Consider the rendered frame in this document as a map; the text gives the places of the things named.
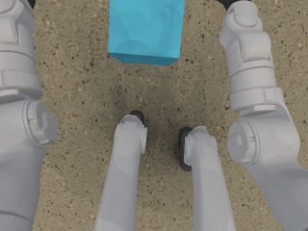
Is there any robot left upper arm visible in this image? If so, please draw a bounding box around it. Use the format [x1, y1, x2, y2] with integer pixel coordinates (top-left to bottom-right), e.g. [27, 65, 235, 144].
[0, 99, 59, 231]

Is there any robot right forearm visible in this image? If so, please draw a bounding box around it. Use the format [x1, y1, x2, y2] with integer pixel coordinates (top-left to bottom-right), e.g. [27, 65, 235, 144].
[218, 0, 300, 149]

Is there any left robot thigh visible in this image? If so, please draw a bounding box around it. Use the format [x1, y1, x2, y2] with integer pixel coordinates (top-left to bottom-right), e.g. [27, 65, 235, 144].
[92, 120, 147, 231]

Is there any robot right upper arm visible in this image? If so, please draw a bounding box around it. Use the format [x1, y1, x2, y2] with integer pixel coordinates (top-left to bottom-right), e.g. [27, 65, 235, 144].
[226, 116, 308, 231]

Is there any right robot hand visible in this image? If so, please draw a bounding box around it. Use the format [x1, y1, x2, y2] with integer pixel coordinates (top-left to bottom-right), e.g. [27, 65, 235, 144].
[217, 0, 251, 11]

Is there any carton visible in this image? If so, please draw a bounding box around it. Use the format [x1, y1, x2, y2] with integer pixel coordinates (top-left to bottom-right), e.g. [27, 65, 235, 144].
[108, 0, 185, 65]

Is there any right robot shin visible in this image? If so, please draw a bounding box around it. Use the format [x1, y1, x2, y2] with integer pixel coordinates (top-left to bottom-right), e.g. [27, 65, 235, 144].
[184, 126, 218, 166]

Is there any robot left forearm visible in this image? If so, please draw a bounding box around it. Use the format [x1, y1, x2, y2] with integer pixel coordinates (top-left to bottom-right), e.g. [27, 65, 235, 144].
[0, 0, 43, 105]

